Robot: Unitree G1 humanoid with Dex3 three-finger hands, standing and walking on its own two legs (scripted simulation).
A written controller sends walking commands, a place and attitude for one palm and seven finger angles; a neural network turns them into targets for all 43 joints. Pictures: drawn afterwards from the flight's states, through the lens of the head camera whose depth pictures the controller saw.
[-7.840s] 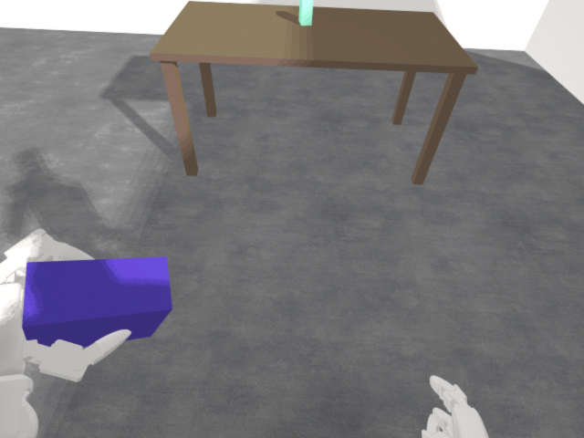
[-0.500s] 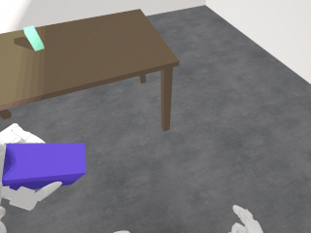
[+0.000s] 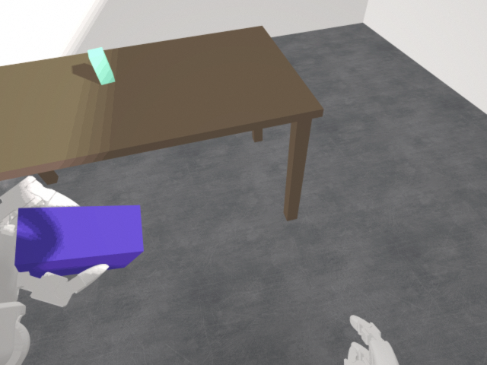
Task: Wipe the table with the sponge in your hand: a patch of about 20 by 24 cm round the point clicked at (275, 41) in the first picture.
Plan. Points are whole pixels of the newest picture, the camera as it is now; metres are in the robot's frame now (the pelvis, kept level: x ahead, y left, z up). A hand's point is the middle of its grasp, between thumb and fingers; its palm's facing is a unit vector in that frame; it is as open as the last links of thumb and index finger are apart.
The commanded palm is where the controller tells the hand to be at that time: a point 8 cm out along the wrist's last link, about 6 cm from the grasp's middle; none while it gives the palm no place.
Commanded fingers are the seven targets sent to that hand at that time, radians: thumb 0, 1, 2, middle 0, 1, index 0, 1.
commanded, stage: take the last steps up to it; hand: left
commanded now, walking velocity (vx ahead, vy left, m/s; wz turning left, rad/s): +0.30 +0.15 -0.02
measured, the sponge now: (98, 241) +0.23 +0.20 +0.16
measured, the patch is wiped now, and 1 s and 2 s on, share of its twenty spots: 0.00 0.00 0.00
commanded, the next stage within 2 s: come to a stop and stand still in 1.42 s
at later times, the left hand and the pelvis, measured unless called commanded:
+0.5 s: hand (61, 163) +0.34 +0.29 +0.19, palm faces +0.32 -0.82 -0.48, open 10.0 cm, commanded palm +0.28 +0.34 +0.19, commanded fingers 0.00 0.10 1.30 -1.20 -1.60 -1.20 -1.60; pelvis +0.11 +0.07 +0.01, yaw -3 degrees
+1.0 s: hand (66, 115) +0.45 +0.34 +0.19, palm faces +0.36 -0.81 -0.47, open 10.0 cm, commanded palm +0.39 +0.39 +0.19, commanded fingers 0.00 0.10 1.30 -1.20 -1.60 -1.20 -1.60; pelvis +0.22 +0.11 +0.00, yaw -2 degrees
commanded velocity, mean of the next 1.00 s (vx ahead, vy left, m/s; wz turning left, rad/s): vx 0.27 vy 0.15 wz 0.02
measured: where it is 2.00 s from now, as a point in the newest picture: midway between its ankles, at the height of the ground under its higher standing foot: (216, 347)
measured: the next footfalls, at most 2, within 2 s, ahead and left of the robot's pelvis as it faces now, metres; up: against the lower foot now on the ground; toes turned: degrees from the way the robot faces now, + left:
left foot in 0.28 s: +0.16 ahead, +0.19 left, +0.00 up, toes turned +9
right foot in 0.58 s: +0.18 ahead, -0.03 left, +0.00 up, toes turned -13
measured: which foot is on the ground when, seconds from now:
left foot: up 0.00-0.26, down 0.28-0.58, up 0.60-0.94, down 0.96-1.00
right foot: down 0.00-0.28, up 0.30-0.56, down 0.58-0.94, up 0.96-1.00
